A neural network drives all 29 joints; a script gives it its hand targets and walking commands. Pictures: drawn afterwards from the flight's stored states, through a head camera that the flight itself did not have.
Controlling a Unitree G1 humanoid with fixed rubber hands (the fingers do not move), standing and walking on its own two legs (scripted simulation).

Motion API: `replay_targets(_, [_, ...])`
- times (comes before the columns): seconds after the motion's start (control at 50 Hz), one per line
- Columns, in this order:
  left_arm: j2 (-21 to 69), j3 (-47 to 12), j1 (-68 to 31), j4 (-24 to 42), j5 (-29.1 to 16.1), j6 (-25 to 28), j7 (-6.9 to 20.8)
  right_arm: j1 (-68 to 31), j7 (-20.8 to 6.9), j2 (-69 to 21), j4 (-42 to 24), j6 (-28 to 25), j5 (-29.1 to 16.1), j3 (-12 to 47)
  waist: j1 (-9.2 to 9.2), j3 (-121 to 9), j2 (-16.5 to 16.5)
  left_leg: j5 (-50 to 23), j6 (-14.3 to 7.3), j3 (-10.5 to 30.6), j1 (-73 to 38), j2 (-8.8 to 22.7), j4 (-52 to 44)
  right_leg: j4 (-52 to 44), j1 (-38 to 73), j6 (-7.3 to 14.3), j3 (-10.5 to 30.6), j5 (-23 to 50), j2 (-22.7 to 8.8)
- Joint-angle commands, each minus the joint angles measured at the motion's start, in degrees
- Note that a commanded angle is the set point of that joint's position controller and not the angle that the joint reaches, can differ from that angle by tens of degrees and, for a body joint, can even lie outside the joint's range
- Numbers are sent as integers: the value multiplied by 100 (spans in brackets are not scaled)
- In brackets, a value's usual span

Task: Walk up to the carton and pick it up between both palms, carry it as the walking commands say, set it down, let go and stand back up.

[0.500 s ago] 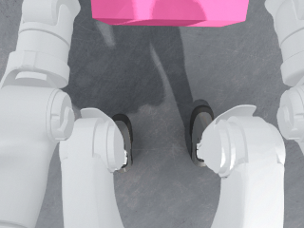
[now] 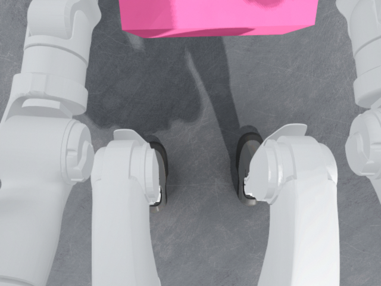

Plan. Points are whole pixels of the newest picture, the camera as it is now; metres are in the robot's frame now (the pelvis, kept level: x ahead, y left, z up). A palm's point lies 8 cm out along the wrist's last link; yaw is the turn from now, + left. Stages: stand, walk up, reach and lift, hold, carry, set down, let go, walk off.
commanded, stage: reach and lift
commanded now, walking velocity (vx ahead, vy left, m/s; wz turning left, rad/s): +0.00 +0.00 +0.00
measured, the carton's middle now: out of the picture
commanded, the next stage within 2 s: none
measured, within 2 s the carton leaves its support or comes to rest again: neither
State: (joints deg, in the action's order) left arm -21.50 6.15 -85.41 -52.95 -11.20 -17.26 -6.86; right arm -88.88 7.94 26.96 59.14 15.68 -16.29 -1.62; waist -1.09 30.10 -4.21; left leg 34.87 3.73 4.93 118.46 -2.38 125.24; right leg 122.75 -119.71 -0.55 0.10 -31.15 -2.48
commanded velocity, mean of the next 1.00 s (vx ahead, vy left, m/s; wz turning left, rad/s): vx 0.00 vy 0.00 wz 0.00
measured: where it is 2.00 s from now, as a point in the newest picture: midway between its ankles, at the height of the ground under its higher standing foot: (201, 184)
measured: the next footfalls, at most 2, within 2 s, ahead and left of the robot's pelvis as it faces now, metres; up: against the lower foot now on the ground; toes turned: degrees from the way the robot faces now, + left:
none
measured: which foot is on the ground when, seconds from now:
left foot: down 0.00-1.00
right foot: down 0.00-1.00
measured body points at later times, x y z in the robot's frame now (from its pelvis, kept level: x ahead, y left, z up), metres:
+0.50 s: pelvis -0.01 +0.00 +0.04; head +0.34 -0.02 +0.31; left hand +0.56 +0.15 -0.08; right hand +0.55 -0.22 -0.08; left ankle +0.12 +0.14 -0.35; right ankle +0.13 -0.13 -0.35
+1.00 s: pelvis -0.03 +0.00 +0.09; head +0.31 -0.02 +0.37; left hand +0.54 +0.15 -0.01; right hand +0.54 -0.21 -0.01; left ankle +0.12 +0.14 -0.35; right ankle +0.13 -0.13 -0.35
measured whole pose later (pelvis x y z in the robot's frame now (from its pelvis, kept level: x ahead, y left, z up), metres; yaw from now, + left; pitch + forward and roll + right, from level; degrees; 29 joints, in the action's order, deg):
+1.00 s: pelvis -0.03 +0.00 +0.09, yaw +0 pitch +21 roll +0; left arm -19.4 6.2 -80.8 -47.9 -10.8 -23.5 -13.0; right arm -82.4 13.3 21.0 48.7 22.8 -9.4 -9.3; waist -1.3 30.0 -2.8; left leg 29.9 3.7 5.1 100.0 -2.9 108.4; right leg 106.4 -101.6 -0.4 0.1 -26.3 -1.6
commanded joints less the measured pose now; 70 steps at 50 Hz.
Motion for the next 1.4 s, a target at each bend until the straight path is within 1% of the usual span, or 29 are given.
replay_targets(0.0, [5561,-1753,-4171,2504,-584,273,1663,-3600,-1712,-5650,-2957,-193,-194,1136,-439,-12273,223,-2580,-298,-1125,-4046,-546,-1391,-1132,5154,20,-443,2897,751])
replay_targets(0.08, [5529,-1599,-4122,2489,-489,238,1686,-3538,-1757,-5986,-2765,-83,-179,1075,-367,-12303,387,-2494,-382,-1113,-3835,-545,-1461,-1166,5130,-53,-469,2875,816])
replay_targets(0.1, [5766,-1677,-4075,2524,-620,218,1714,-3339,-1778,-6097,-2696,-44,-123,1080,-664,-12328,560,-2282,-381,-1085,-3913,-554,-1525,-1273,5217,-45,-532,2656,798])
replay_targets(0.12, [5550,-1573,-4072,2638,-481,257,1714,-3355,-1776,-6343,-2758,-31,-148,1094,-336,-12368,635,-2400,-410,-1157,-3781,-588,-1512,-1269,5306,-95,-487,2821,831])
replay_targets(0.14, [5640,-1682,-4151,2757,-618,242,1730,-3175,-1805,-6182,-2806,11,-40,1033,-592,-12541,570,-2436,-374,-1104,-3844,-576,-1561,-1239,5447,-62,-514,2918,806])
replay_targets(0.16, [5634,-1639,-4230,2742,-508,225,1738,-3600,-1804,-6203,-2931,-32,-220,1098,-303,-12669,313,-2469,-362,-1181,-3971,-612,-1570,-1299,5361,-62,-438,2885,844])
replay_targets(0.18, [5611,-1707,-4355,3020,-652,226,1731,-3440,-1800,-6264,-3198,36,-176,1092,-519,-13319,531,-2633,-385,-1171,-4150,-636,-1583,-1424,5890,-66,-431,3189,886])
replay_targets(0.22, [5815,-1824,-4270,3045,-673,189,1683,-3700,-1792,-6167,-3285,-2,-276,1215,-485,-13510,306,-2836,-289,-1138,-4559,-606,-1671,-1316,5577,-92,-575,3124,843])
replay_targets(0.24, [5690,-1752,-4307,3292,-574,220,1643,-3640,-1774,-6294,-3362,3,-337,1256,-274,-13796,256,-3094,-298,-1185,-4726,-649,-1663,-1329,5703,-117,-538,3335,894])
replay_targets(0.28, [5596,-1821,-4242,3262,-576,144,1660,-3004,-1821,-6462,-2958,170,-287,1140,-312,-13556,353,-2739,-323,-1186,-4541,-615,-1791,-1472,5687,-92,-503,3116,935])
replay_targets(0.3, [5742,-1859,-4302,3114,-595,91,1663,-3287,-1813,-6347,-3142,156,-258,1164,-467,-13545,376,-2512,-307,-1165,-4532,-601,-1826,-1547,5677,-79,-493,2892,911])
replay_targets(0.36, [5783,-1908,-4393,3591,-670,48,1654,-3449,-1814,-6325,-3609,195,-320,1245,-441,-14208,322,-2759,-344,-1149,-4979,-636,-1947,-1640,5905,-80,-529,2996,957])
replay_targets(0.5, [5920,-1804,-4315,3099,-440,-22,1680,-3003,-1947,-6471,-2701,290,5,959,-571,-13405,212,-2210,-263,-984,-4860,-570,-2304,-1846,5150,-35,-593,2361,901])
replay_targets(0.54, [5953,-1799,-4197,3307,-530,-44,1686,-3415,-1916,-6441,-3431,280,-180,1307,-477,-14244,294,-2472,-333,-1080,-5175,-623,-2251,-1980,5842,-77,-482,2576,935])
replay_targets(0.58, [5953,-1844,-4386,3442,-546,-59,1675,-3223,-1940,-6480,-3280,350,-45,1199,-576,-14141,475,-2434,-303,-1062,-5205,-625,-2408,-2080,5784,-90,-578,2567,947])
replay_targets(0.64, [5985,-1746,-4182,3197,-435,-119,1718,-3333,-1937,-6630,-3040,388,-168,1211,-280,-13901,274,-2281,-312,-1060,-5143,-572,-2526,-2202,5545,-113,-462,2262,938])
replay_targets(0.7, [5957,-1838,-4394,3431,-442,-141,1747,-3176,-1963,-6711,-3258,408,-121,1157,-421,-14270,308,-2259,-296,-1068,-5343,-595,-2620,-2353,5892,-107,-472,2387,981])
replay_targets(0.72, [6025,-1697,-4265,3174,-378,-155,1753,-3357,-1940,-6715,-3174,403,-116,1212,-292,-14289,251,-2268,-304,-1136,-5263,-631,-2625,-2330,5921,-126,-474,2333,976])
replay_targets(0.74, [5995,-1857,-4391,3698,-514,-136,1733,-3449,-1905,-6622,-3716,407,-199,1389,-368,-14928,297,-2586,-335,-1071,-5627,-627,-2630,-2332,6336,-125,-415,2622,969])
replay_targets(0.82, [6085,-1661,-4338,3206,-369,-224,1803,-3184,-1951,-6826,-2973,541,60,1128,-432,-14084,418,-1972,-292,-1040,-5127,-611,-2858,-2536,5937,-109,-488,2012,974])
replay_targets(0.88, [6091,-1803,-4343,3499,-503,-207,1871,-3203,-1947,-6886,-3510,540,-15,1284,-395,-14862,393,-2376,-304,-1083,-5582,-648,-2954,-2625,6583,-141,-447,2524,1005])
replay_targets(1.0, [6212,-1665,-4108,3119,-422,-222,1944,-3067,-2035,-7061,-3242,601,51,1260,-376,-14732,501,-2194,-296,-1110,-5546,-621,-3133,-2790,6657,-180,-490,2347,1008])
replay_targets(1.08, [6077,-1871,-4574,3897,-499,-249,1923,-3094,-2014,-7000,-3573,647,-42,1412,-268,-15465,225,-2499,-208,-1113,-5960,-651,-3227,-2930,7210,-132,-353,2672,1049])
replay_targets(1.16, [6374,-1801,-4171,3550,-419,-343,1940,-3107,-2049,-7184,-3601,704,-76,1462,-185,-15393,237,-2484,-282,-1066,-6288,-627,-3430,-3127,7165,-169,-368,2501,1015])
replay_targets(1.22, [6373,-1774,-4138,3504,-463,-342,1999,-3230,-2032,-7145,-3720,708,51,1387,-353,-15164,566,-2152,-282,-1066,-5953,-639,-3509,-3244,7377,-203,-405,2316,1055])
replay_targets(1.24, [6357,-1618,-3969,3324,-388,-325,1989,-2987,-2047,-7176,-3525,732,114,1320,-220,-14907,633,-2148,-288,-1046,-5928,-636,-3541,-3241,7231,-184,-333,2224,1058])
replay_targets(1.28, [6382,-1530,-4003,2902,-281,-359,2018,-2980,-2107,-7320,-2821,747,108,1215,-168,-14245,370,-1779,-288,-992,-5803,-590,-3697,-3295,6634,-186,-358,1807,1000])
replay_targets(1.36, [6294,-1655,-4357,3574,-377,-345,2042,-3112,-2146,-7276,-3492,792,30,1348,-186,-15188,409,-1967,-294,-1036,-6334,-577,-3830,-3560,7418,-189,-322,1992,1067])
replay_targets(1.38, [6529,-1668,-4036,3153,-342,-394,2054,-3016,-2146,-7297,-3175,787,83,1276,-161,-14901,352,-2024,-254,-977,-6324,-583,-3897,-3485,7231,-167,-384,2061,1017])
